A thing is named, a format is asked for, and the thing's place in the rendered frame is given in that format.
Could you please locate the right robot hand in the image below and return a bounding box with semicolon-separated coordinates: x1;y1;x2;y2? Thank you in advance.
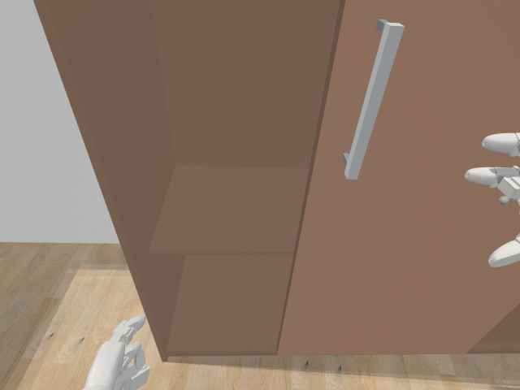
465;132;520;267

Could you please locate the wardrobe door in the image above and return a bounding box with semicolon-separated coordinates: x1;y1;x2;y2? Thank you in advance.
481;303;520;340
276;0;520;355

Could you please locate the handle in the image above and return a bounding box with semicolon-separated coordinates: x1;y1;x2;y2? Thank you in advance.
342;19;405;180

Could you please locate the left robot hand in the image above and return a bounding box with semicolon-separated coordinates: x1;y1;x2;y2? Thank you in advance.
84;314;150;390

